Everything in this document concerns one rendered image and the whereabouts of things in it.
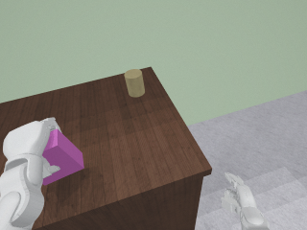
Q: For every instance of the sponge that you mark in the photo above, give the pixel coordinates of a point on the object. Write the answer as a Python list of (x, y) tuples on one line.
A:
[(60, 152)]

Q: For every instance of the robot left forearm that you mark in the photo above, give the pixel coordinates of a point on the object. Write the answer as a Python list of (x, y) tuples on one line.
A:
[(21, 199)]

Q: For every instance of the table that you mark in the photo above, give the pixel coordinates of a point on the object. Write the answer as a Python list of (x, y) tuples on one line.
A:
[(142, 167)]

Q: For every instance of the robot right hand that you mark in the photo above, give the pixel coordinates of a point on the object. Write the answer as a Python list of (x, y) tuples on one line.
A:
[(235, 201)]

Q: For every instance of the robot left hand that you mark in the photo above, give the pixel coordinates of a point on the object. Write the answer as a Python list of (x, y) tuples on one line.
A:
[(32, 138)]

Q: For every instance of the robot right forearm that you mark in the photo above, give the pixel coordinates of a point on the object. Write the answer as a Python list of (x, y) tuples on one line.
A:
[(252, 219)]

